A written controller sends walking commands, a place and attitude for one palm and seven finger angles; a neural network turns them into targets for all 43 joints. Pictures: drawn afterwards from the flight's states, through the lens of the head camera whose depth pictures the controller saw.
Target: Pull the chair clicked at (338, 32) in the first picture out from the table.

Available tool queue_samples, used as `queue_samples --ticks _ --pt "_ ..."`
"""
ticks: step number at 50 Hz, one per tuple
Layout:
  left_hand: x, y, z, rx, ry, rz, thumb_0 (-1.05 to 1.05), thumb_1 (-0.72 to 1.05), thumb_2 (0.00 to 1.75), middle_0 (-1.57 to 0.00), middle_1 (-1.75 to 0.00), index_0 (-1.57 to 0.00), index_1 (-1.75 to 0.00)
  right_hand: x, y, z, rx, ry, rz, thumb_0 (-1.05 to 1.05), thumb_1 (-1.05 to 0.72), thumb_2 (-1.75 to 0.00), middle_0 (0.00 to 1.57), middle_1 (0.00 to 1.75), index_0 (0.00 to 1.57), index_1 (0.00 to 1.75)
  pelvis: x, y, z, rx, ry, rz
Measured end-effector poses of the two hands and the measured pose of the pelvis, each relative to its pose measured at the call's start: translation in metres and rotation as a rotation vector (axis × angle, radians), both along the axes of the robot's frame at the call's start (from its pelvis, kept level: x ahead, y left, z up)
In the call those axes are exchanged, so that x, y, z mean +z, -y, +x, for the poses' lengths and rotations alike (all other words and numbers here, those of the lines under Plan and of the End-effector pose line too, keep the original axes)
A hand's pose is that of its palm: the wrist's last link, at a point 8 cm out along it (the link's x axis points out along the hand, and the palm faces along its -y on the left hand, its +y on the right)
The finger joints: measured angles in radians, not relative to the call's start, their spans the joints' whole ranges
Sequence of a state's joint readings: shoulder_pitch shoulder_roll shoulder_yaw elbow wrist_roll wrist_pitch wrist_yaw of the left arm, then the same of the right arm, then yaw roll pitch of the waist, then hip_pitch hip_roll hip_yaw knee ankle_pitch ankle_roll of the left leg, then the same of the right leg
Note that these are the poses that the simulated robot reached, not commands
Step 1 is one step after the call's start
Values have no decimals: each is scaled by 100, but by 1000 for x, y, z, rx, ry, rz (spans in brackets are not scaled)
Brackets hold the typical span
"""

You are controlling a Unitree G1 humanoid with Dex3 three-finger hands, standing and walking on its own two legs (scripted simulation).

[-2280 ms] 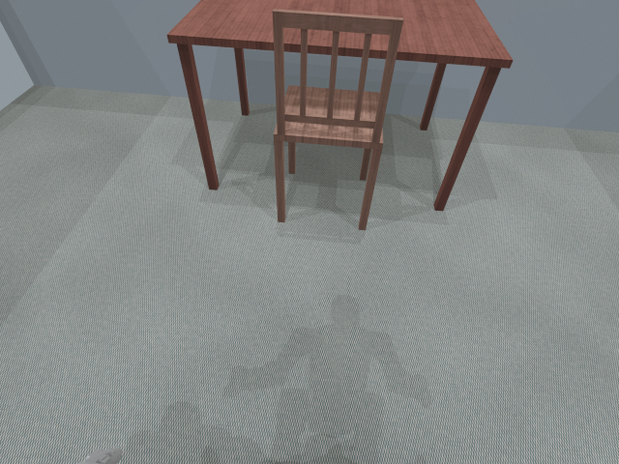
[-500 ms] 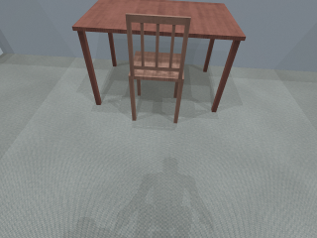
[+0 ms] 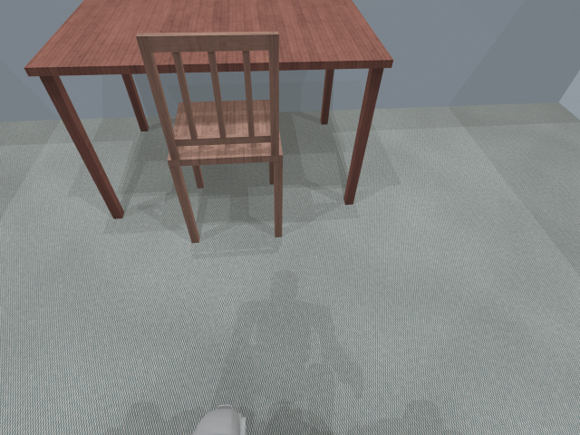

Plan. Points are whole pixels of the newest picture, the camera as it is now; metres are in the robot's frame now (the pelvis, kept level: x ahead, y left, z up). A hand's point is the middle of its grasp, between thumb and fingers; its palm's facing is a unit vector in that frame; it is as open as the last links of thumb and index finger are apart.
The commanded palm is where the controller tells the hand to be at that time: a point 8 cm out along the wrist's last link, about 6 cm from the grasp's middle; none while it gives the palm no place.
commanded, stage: walk to a spot facing it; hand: left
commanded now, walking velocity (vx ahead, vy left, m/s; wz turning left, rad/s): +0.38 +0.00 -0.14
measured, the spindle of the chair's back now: (217, 97) +1.04 +0.29 -0.08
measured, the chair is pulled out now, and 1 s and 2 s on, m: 0.00 0.00 0.00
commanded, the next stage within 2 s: turn to face it in 0.64 s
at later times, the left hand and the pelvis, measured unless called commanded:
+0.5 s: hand (162, 345) +0.30 +0.26 -0.17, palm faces -0.09 -0.98 -0.16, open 7.4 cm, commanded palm none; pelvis +0.21 +0.08 +0.00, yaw -10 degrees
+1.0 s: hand (242, 258) +0.50 +0.14 -0.17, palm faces -0.29 -0.94 -0.20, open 7.3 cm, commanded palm none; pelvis +0.34 +0.01 -0.01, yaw -16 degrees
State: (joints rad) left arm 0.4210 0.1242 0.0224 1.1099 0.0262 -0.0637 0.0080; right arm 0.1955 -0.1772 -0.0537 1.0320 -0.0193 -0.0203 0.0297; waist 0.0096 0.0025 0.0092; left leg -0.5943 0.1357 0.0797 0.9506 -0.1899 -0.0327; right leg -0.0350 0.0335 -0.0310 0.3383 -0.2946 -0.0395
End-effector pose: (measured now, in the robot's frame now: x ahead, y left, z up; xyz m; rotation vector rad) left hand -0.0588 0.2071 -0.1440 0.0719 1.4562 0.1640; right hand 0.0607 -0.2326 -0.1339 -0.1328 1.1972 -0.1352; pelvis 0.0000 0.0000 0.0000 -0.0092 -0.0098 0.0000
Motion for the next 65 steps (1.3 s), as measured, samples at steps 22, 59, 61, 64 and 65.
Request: queue_samples --ticks 22,59,61,64,65 --pt "-5 -108 306 -148 169 17 0 91 90 -19 -30 -19 -30 10 -73 114 -179 -58 -84 -2 -94 -90 20 30 20 30 0 -80 192 -147 16 2" --pt "-9 -26 542 -237 322 3 0 91 90 -20 -30 -20 -30 -7 -23 294 -197 -101 -39 0 -92 -90 20 30 20 30 -13 -30 356 -154 -3 -16" --pt "-20 -45 529 -194 286 7 0 91 90 -20 -30 -20 -30 -7 -26 310 -159 -81 -64 0 -92 -90 20 30 20 30 -19 -38 359 -126 -7 -26" --pt "-26 -72 506 -155 199 31 0 91 90 -20 -30 -20 -30 -1 -34 325 -121 -56 -85 0 -91 -90 20 30 20 30 -18 -48 361 -110 -13 -19" --pt "-24 -80 499 -146 173 41 0 91 90 -20 -30 -20 -30 2 -37 328 -113 -53 -89 0 -91 -90 20 30 20 30 -16 -50 362 -104 -16 -21"
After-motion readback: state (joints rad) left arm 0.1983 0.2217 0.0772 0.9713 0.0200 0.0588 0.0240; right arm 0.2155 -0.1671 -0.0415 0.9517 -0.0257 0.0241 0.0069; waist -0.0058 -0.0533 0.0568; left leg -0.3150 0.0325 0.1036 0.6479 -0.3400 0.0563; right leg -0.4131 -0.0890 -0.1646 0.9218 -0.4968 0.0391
